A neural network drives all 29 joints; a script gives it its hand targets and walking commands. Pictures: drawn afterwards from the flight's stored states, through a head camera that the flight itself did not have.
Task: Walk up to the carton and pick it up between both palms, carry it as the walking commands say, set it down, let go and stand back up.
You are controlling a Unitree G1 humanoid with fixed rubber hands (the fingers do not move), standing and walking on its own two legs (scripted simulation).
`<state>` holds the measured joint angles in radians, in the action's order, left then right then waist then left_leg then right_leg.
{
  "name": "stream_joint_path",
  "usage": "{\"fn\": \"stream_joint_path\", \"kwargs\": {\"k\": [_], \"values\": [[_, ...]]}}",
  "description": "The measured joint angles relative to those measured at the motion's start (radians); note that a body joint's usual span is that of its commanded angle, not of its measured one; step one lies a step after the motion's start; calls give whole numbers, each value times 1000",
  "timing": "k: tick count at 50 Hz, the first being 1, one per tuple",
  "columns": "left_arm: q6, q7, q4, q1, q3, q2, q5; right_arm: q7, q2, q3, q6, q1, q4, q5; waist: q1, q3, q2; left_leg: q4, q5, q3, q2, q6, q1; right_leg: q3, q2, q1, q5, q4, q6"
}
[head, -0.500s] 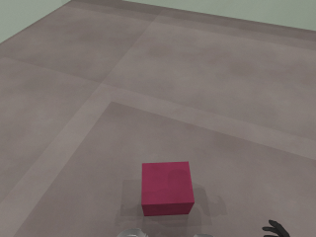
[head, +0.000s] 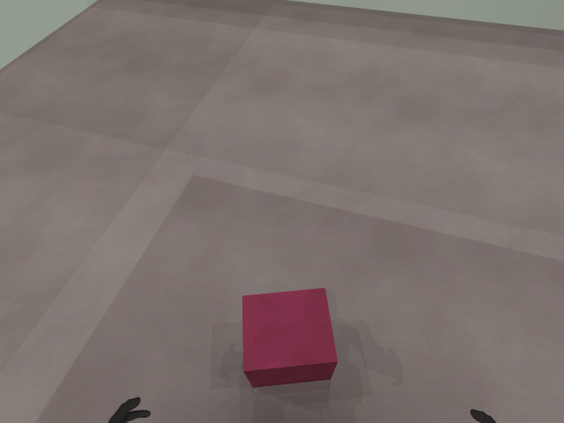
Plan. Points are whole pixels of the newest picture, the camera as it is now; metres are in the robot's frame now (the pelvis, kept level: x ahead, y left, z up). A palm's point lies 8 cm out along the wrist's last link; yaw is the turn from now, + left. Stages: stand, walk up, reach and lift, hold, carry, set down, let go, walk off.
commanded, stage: walk up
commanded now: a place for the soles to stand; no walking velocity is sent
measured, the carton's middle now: (287, 339) +0.40 +0.03 -0.65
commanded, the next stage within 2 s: stand in 1.48 s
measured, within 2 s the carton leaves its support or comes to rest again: neither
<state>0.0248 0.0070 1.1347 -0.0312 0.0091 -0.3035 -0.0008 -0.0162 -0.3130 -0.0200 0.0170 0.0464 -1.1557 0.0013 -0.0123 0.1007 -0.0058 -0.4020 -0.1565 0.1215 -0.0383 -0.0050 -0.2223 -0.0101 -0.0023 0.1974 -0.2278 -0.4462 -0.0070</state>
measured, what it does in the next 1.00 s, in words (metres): stands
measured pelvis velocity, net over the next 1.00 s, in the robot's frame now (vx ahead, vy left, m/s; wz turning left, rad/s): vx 0.01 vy -0.01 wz -0.02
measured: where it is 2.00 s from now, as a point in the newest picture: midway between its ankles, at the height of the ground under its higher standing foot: outside the picture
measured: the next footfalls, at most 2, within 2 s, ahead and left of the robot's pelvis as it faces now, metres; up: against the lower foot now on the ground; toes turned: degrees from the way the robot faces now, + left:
left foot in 1.50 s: -0.02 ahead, +0.10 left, +0.00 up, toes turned +0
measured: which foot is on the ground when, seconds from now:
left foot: down 0.00-1.00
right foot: down 0.00-1.00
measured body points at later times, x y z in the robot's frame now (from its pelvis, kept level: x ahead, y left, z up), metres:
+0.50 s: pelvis +0.02 -0.01 +0.00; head +0.05 -0.02 +0.45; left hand +0.12 +0.28 -0.13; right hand +0.13 -0.30 -0.14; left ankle +0.04 +0.12 -0.74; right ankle +0.01 -0.11 -0.74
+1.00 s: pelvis +0.01 -0.01 +0.00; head +0.05 -0.01 +0.44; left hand +0.11 +0.29 -0.13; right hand +0.11 -0.31 -0.14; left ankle +0.04 +0.12 -0.74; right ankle +0.01 -0.11 -0.74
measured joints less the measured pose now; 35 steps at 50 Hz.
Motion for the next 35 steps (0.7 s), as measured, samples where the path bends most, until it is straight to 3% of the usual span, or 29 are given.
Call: {"fn": "stream_joint_path", "kwargs": {"k": [9, 35], "values": [[-9, 0, -15, 21, 3, -8, -2, 7, -8, 1, 1, -8, 3, 1, -1, -7, 14, 10, -15, -3, -5, 8, 26, 2, -5, -29, -11, 17, -6], [-13, -3, -8, -26, 8, -5, 3, 5, -15, 7, -14, -19, 15, 3, 13, 15, -13, 35, -14, -12, -20, 24, 62, 9, -21, -76, 0, 65, -18]]}}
